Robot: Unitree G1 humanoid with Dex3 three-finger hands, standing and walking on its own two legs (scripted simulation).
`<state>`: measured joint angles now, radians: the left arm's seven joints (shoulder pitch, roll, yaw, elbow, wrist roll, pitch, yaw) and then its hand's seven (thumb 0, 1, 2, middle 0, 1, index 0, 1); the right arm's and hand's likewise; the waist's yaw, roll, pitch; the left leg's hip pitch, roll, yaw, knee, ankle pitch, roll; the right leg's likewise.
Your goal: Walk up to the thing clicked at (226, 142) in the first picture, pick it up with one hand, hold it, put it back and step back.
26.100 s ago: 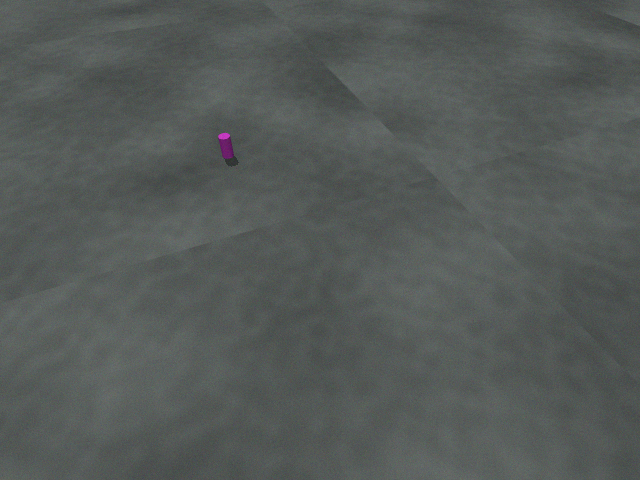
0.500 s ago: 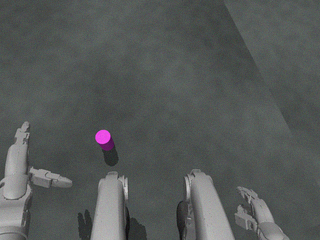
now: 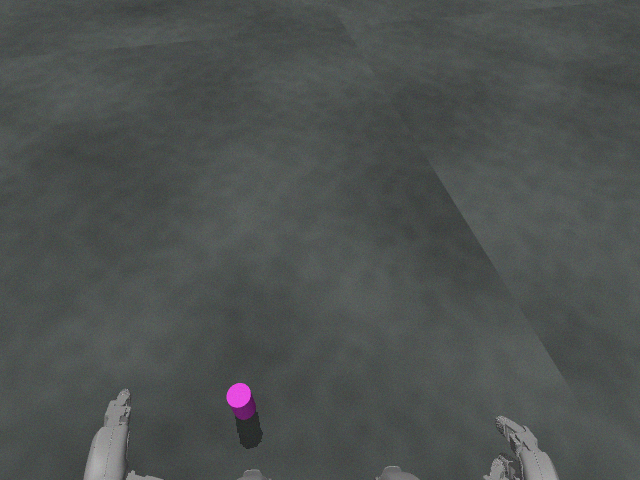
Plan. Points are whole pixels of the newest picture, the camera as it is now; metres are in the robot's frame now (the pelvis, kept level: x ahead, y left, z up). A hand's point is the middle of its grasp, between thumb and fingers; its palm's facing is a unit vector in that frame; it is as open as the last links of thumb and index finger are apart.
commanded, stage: home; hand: left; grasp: from the side
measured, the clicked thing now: (241, 401) +0.42 +0.19 -0.63
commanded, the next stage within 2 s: stand in 1.78 s
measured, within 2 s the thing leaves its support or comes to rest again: neither
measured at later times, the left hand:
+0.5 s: hand out of the picture +0.17 +0.18 -0.03, palm faces +0.13 -0.95 -0.29, open 17.4 cm
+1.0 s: hand out of the picture +0.16 +0.17 -0.03, palm faces +0.11 -0.95 -0.29, open 17.3 cm
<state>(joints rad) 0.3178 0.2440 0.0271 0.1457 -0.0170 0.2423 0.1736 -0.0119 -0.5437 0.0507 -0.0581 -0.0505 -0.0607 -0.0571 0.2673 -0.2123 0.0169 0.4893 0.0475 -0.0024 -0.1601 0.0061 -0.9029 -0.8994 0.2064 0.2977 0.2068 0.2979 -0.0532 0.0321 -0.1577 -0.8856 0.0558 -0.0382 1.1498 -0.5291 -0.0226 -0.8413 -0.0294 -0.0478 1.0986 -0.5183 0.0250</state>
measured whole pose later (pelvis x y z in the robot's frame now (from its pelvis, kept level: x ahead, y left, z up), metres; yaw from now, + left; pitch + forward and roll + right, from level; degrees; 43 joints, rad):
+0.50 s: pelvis +0.00 +0.00 +0.03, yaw +1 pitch +7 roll -2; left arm 0.47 0.20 -0.01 -0.01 -0.01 0.28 0.15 -0.01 -0.54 0.05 -0.06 -0.05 -0.06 -0.06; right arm 0.26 -0.21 0.03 0.49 0.01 -0.11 -0.17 0.01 -0.90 -0.90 0.21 0.30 0.21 0.30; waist -0.02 0.04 -0.10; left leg -0.64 0.05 -0.03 0.98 -0.47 -0.02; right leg -0.59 -0.03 -0.05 0.93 -0.46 0.03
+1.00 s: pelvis +0.00 -0.01 +0.03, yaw +1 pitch +7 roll -2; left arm 0.46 0.19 -0.01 0.03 -0.01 0.25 0.14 -0.01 -0.51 0.07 -0.06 -0.06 -0.06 -0.06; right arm 0.27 -0.21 0.02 0.52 0.01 -0.13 -0.17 0.01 -0.90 -0.90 0.21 0.30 0.21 0.30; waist -0.03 0.04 -0.09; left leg -0.63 0.06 -0.03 0.95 -0.45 -0.03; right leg -0.59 -0.03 -0.05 0.91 -0.44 0.02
